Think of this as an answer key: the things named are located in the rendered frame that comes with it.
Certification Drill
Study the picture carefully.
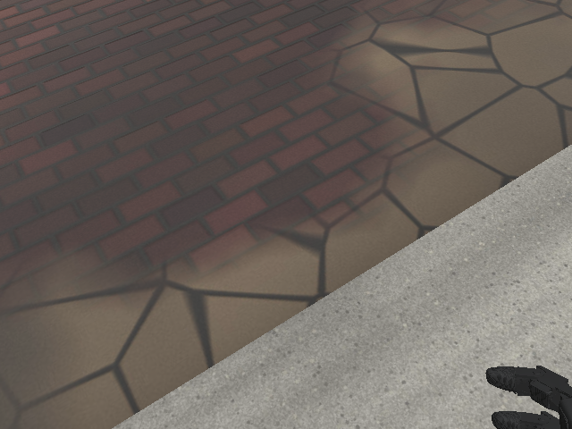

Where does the right robot hand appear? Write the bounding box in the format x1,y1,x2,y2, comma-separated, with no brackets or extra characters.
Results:
486,366,572,429

